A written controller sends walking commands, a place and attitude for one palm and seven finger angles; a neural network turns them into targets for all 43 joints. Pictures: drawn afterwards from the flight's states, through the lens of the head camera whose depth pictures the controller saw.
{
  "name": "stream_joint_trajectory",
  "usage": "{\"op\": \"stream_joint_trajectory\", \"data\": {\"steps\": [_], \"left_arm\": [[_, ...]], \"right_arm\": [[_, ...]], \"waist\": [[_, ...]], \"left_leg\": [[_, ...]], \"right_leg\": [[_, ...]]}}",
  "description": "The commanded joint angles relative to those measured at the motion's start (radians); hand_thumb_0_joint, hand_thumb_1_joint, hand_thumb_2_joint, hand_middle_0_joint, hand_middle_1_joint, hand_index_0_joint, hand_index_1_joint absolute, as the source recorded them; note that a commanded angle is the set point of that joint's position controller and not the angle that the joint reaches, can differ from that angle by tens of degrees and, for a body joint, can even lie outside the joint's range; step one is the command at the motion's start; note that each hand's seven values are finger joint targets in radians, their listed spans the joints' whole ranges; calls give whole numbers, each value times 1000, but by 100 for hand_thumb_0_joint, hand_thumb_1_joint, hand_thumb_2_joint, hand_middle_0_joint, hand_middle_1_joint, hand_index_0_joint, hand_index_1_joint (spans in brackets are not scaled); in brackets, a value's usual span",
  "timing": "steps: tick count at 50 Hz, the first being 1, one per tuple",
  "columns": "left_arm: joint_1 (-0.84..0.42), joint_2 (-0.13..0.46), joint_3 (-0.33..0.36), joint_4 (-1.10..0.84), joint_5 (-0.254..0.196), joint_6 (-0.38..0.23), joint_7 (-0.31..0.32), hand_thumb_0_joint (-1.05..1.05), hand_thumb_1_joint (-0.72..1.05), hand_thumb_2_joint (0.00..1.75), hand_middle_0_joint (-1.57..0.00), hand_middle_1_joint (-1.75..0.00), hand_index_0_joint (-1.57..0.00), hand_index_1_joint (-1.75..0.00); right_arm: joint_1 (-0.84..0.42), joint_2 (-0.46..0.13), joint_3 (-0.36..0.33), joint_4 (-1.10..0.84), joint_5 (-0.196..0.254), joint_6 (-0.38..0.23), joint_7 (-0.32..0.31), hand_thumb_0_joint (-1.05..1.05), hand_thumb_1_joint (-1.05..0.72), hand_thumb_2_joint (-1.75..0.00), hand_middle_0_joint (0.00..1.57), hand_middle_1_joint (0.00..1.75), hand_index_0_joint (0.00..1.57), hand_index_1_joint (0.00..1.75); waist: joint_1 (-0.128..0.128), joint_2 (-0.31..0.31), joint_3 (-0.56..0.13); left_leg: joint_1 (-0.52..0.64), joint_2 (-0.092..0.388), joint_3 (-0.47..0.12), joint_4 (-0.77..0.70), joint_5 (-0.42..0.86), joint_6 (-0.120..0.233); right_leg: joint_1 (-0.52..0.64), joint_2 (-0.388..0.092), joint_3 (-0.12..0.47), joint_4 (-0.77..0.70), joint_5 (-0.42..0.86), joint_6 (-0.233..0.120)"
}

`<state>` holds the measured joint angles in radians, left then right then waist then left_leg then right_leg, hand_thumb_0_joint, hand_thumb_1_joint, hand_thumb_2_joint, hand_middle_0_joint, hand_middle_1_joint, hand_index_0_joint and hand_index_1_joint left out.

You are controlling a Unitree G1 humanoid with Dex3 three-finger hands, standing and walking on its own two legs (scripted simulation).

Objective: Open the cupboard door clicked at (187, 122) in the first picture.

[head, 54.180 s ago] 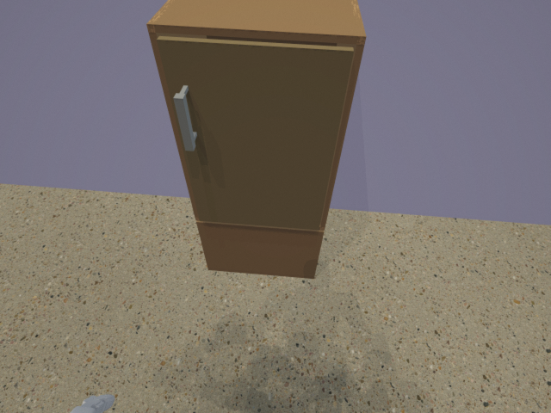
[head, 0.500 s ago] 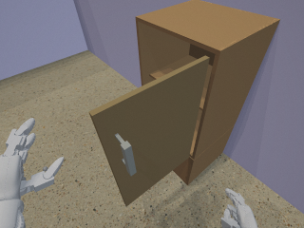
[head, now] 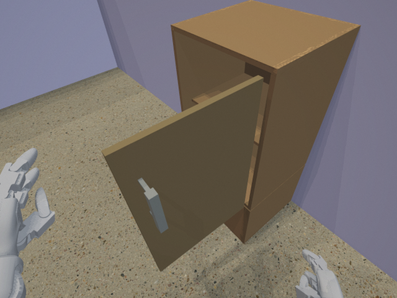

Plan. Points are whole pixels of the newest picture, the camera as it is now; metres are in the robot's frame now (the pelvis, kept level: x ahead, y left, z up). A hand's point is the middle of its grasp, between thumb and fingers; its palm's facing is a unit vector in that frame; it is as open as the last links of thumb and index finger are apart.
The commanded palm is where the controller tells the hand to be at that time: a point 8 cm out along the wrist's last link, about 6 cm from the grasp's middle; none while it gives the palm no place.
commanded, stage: draw the hand back to the body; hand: left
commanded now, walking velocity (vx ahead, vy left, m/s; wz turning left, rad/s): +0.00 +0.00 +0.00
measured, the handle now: (152, 205) +0.30 +0.15 +0.01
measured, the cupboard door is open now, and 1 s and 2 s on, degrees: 88 88 88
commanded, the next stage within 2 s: step back with the hand held close in 0.02 s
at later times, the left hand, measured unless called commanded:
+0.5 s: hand (20, 237) +0.16 +0.28 +0.15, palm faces +0.32 -0.78 -0.54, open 7.4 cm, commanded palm +0.10 +0.33 +0.17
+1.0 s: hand out of the picture +0.01 +0.34 +0.15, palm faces +0.53 -0.74 -0.42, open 7.4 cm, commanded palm -0.04 +0.37 +0.17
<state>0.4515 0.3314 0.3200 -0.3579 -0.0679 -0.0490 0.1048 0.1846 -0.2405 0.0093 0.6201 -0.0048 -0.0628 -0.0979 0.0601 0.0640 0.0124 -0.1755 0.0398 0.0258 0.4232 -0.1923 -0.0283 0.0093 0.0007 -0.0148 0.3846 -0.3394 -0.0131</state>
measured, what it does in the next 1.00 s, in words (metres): walks backwards: left foot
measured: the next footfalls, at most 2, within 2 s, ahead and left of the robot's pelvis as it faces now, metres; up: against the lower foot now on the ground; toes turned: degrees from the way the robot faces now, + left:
left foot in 0.96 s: -0.02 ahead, +0.14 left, +0.00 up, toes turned +5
right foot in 1.32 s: -0.34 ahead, -0.04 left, +0.00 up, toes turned -2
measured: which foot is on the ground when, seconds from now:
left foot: down 0.00-0.84, up 0.86-0.94, down 0.96-1.00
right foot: down 0.00-0.98, up 1.00-1.00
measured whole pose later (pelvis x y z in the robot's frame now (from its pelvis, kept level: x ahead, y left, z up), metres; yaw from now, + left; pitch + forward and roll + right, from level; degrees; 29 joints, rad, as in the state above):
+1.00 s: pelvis -0.16 +0.06 -0.02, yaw +5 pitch -2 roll -3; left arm 0.54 0.38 0.41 -0.55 -0.04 -0.18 0.17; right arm 0.19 -0.23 -0.01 0.62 -0.01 -0.05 -0.10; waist 0.03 0.03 0.05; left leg -0.42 -0.01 0.01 0.62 -0.16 0.05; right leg -0.36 0.01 0.04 0.64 -0.31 0.04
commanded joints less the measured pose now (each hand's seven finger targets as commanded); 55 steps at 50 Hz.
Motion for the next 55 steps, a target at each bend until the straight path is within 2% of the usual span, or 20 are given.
{"op": "stream_joint_trajectory", "data": {"steps": [1, 6, 7, 8, 11, 16, 21, 27, 32, 36, 39, 42, 44, 46, 47, 48, 49, 51, 53, 55], "left_arm": [[-73, 201, 139, -173, -8, -70, 24, 0, 90, 90, -20, -30, -20, -30], [-85, 186, 123, -141, -13, -74, 14, 0, 90, 90, -20, -30, -20, -30], [-117, 236, 160, -294, -15, -97, 17, 0, 90, 90, -20, -30, -20, -30], [-168, 358, 266, -333, 2, -133, 23, 0, 90, 90, -20, -30, -20, -30], [-39, 271, 195, -278, 8, -123, 8, 0, 90, 90, -20, -30, -20, -30], [109, 249, 207, -284, 0, -118, 19, 0, 90, 90, -20, -30, -20, -30], [111, 294, 243, -310, -10, -116, 31, 0, 90, 90, -20, -30, -20, -30], [113, 284, 230, -343, -8, -136, 46, 0, 90, 90, -20, -30, -20, -30], [112, 269, 245, -360, 11, -170, 56, 0, 90, 90, -20, -30, -20, -30], [112, 271, 274, -369, 25, -188, 57, 0, 90, 90, -20, -30, -20, -30], [140, 271, 267, -389, 13, -198, 58, 0, 90, 90, -20, -30, -20, -30], [152, 268, 242, -398, 1, -204, 73, 0, 90, 90, -20, -30, -20, -30], [86, 255, 221, -380, 19, -186, 84, 0, 90, 90, -20, -30, -20, -30], [-28, 255, 197, -385, 21, -174, 85, 0, 90, 90, -20, -30, -20, -30], [-60, 254, 190, -381, 21, -176, 86, 0, 90, 90, -20, -30, -20, -30], [-70, 250, 200, -386, 24, -189, 89, 0, 90, 90, -20, -30, -20, -30], [-100, 257, 217, -377, 34, -194, 97, 0, 90, 90, -20, -30, -20, -30], [-72, 285, 253, -339, 38, -216, 94, 0, 90, 90, -20, -30, -20, -30], [-73, 245, 227, -369, 38, -207, 87, 0, 90, 90, -20, -30, -20, -30], [-34, 227, 200, -436, 30, -200, 86, 0, 90, 90, -20, -30, -20, -30]], "right_arm": [[-136, -77, -32, -160, 3, -52, -11, 0, -90, -90, 20, 30, 20, 30], [-139, -83, -37, -160, 5, -44, -8, 0, -90, -90, 20, 30, 20, 30], [-164, -79, -39, -183, 5, -56, -8, 0, -90, -90, 20, 30, 20, 30], [-134, -95, -35, -186, 3, -24, -7, 0, -90, -90, 20, 30, 20, 30], [-151, -91, -45, -194, 3, 24, -4, 0, -90, -90, 20, 30, 20, 30], [-118, -98, -58, -218, 12, 62, 1, 0, -90, -90, 20, 30, 20, 30], [-133, -95, -60, -243, 19, 81, -6, 0, -90, -90, 20, 30, 20, 30], [-126, -105, -59, -252, 21, 53, -10, 0, -90, -90, 20, 30, 20, 30], [-127, -119, -58, -254, 18, 17, -7, 0, -90, -90, 20, 30, 20, 30], [-121, -128, -70, -250, 13, -10, 0, 0, -90, -90, 20, 30, 20, 30], [-105, -102, -70, -241, 14, -28, 9, 0, -90, -90, 20, 30, 20, 30], [-58, -82, -79, -177, 9, -27, 14, 0, -90, -90, 20, 30, 20, 30], [-69, -75, -79, -151, 0, -21, 12, 0, -90, -90, 20, 30, 20, 30], [-70, -80, -65, -142, -2, -28, -1, 0, -90, -90, 20, 30, 20, 30], [-82, -98, -58, -152, -1, -37, -14, 0, -90, -90, 20, 30, 20, 30], [-102, -124, -52, -167, 1, -51, -22, 0, -90, -90, 20, 30, 20, 30], [-94, -104, -52, -164, -6, -66, -23, 0, -90, -90, 20, 30, 20, 30], [-88, -89, -64, -141, -12, -90, -7, 0, -90, -90, 20, 30, 20, 30], [-92, -90, -79, -142, -17, -93, 19, 0, -90, -90, 20, 30, 20, 30], [-112, -92, -85, -150, -10, -99, 39, 0, -90, -90, 20, 30, 20, 30]], "waist": [[7, -57, -66], [4, -69, -51], [17, -54, -96], [-40, -83, -3], [-44, -119, -67], [-44, 34, -166], [-49, -62, -167], [-51, 24, -130], [-49, 100, -70], [-40, 158, -87], [-46, 56, -92], [-72, -197, -108], [-76, -245, -72], [-99, -199, -13], [-95, -45, 42], [-69, 168, 37], [-63, 230, 5], [-65, 159, -97], [-61, 77, -105], [-49, 107, -141]], "left_leg": [[179, -43, 43, 2, 259, 63], [180, -40, 40, -17, 222, 64], [207, -42, 41, -9, 232, 67], [151, -24, 32, 66, 255, 78], [131, -28, 38, 93, 359, 75], [180, 13, 17, 53, 480, 69], [121, 23, 9, 41, 402, 56], [29, 41, -29, -41, 151, 56], [-265, 84, -120, -181, -310, 85], [-441, 117, -180, -253, -503, 102], [-315, 54, -103, -110, -373, 67], [43, -62, -11, 382, -156, 0], [31, -49, -18, 473, -180, 5], [65, -28, -27, 219, -153, 15], [-37, 33, -101, -4, -187, 40], [-188, 169, -272, -175, -209, 89], [-295, 283, -406, -252, -234, 152], [-354, 328, -426, -315, -478, 181], [-331, 305, -363, -252, -383, 203], [-253, 253, -258, -239, -318, 168]], "right_leg": [[-159, -2, -23, -69, 487, 27], [-167, -1, -20, -84, 431, 29], [-166, -2, -11, -97, 452, 32], [-271, -48, 21, -135, 570, 51], [-203, -66, -12, -69, 769, 76], [-210, -35, -14, -29, 537, 49], [-220, -33, -11, -24, 495, 45], [-238, -3, -6, -1, 247, 38], [-113, 42, -5, 86, 54, 34], [0, 84, -25, 196, -2, 23], [-168, 43, 30, 65, -75, -7], [-627, -186, 269, -183, -226, -116], [-680, -247, 279, -179, -168, -131], [-674, -150, 167, -90, -118, -53], [-604, -55, 103, 46, -94, -3], [-479, 33, 33, 243, -91, 34], [-379, 72, 31, 472, -128, 33], [-290, 96, 89, 709, -149, 29], [-321, 77, 96, 757, -118, 25], [-330, 81, 45, 713, -128, 22]]}}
